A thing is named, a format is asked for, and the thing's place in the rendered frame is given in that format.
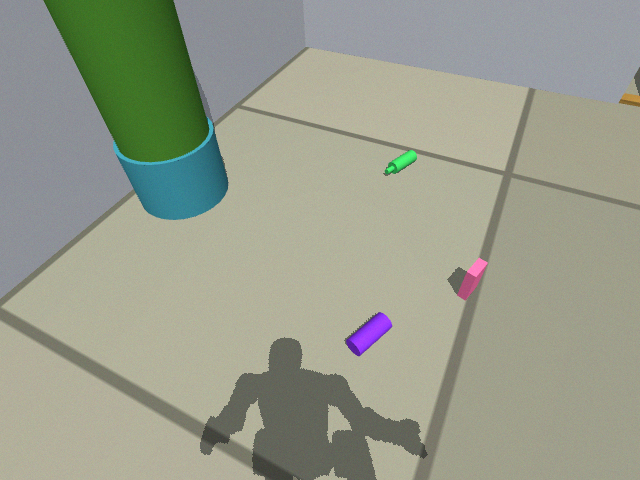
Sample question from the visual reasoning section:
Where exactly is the potted plant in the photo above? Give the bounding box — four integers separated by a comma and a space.
44, 0, 228, 220

